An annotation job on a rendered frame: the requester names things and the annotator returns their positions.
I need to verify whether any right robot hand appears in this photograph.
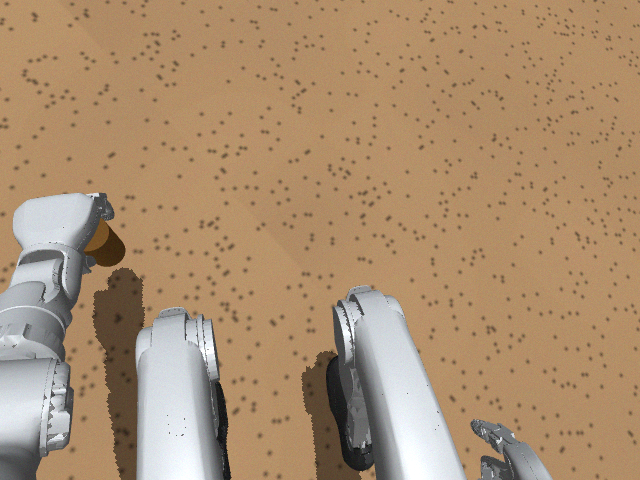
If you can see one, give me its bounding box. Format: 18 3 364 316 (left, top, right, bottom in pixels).
471 419 553 480

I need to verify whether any left robot hand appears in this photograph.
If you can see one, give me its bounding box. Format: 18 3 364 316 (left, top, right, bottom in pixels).
12 193 114 275

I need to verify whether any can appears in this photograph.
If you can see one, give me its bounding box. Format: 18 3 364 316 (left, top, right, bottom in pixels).
83 218 125 267

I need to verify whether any left robot foot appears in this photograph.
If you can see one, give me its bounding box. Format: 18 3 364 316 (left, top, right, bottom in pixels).
215 381 231 480

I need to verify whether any left robot arm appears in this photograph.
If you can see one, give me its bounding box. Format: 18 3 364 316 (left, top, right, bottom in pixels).
0 243 83 480

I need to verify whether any right robot foot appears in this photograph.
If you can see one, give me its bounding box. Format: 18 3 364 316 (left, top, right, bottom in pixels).
326 356 374 471

